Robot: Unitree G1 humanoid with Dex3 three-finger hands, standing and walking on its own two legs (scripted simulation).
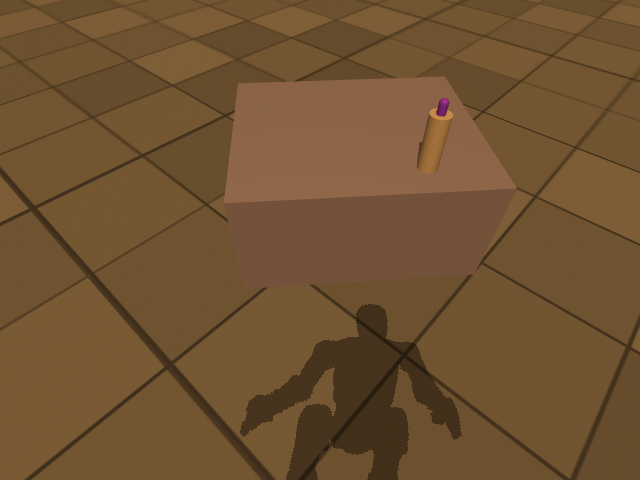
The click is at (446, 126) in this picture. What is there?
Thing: necked bottle
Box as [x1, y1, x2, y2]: [417, 98, 452, 172]
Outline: 446,98 442,98 439,101 438,107 430,110 417,162 418,169 424,172 434,172 438,166 452,117 451,112 447,109 448,100
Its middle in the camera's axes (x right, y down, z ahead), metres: +0.36 -0.34 +1.21
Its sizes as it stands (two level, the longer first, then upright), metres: 0.070 0.070 0.244
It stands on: a support 0.45 m high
